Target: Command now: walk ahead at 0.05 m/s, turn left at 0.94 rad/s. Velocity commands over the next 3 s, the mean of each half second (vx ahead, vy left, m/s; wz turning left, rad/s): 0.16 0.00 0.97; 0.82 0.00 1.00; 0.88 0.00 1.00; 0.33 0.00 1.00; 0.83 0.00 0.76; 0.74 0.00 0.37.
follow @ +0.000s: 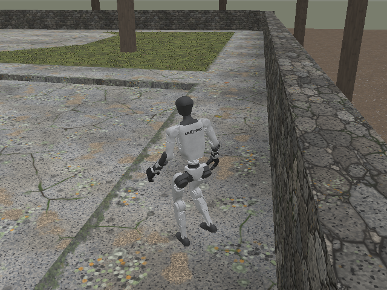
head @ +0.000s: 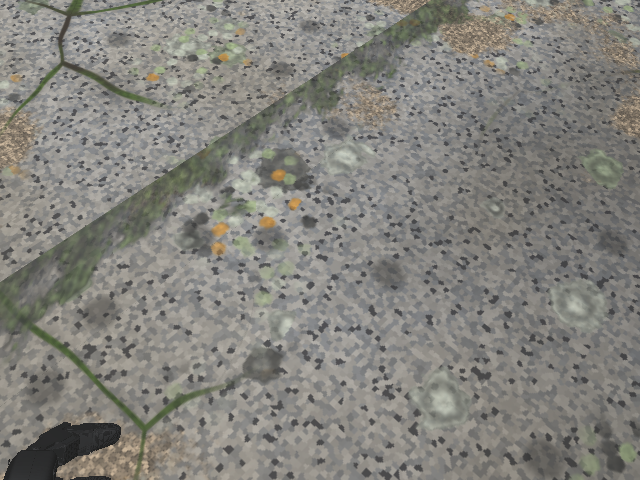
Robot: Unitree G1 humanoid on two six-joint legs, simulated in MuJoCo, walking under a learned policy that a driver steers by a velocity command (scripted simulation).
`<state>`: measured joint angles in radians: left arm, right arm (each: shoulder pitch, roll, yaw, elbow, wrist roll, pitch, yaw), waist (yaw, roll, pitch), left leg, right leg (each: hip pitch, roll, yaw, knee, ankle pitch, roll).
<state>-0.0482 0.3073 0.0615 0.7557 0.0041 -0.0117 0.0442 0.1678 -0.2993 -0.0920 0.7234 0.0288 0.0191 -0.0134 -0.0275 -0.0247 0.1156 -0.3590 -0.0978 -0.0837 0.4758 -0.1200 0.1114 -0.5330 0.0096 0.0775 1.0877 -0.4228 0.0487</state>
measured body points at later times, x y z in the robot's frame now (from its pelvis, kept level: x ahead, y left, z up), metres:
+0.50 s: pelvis +0.12 -0.05 +0.00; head +0.14 -0.03 +0.45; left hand +0.07 +0.26 -0.11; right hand +0.41 -0.21 -0.07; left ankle +0.08 +0.07 -0.67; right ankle +0.17 -0.17 -0.74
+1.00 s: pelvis +0.27 +0.24 -0.02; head +0.29 +0.27 +0.43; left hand +0.09 +0.45 -0.14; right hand +0.58 +0.19 -0.12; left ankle +0.23 +0.26 -0.74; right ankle +0.35 +0.03 -0.63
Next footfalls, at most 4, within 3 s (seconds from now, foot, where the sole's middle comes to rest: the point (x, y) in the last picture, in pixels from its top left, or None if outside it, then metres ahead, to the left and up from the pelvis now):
0.38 right None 0.21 -0.15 -0.77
0.86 left None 0.25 0.29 -0.77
1.28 right None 0.61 0.63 -0.77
1.70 left None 0.43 0.95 -0.77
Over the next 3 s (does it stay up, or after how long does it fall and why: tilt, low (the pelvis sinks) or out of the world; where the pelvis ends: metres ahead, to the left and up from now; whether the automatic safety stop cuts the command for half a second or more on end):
stays up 0.14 1.62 -0.17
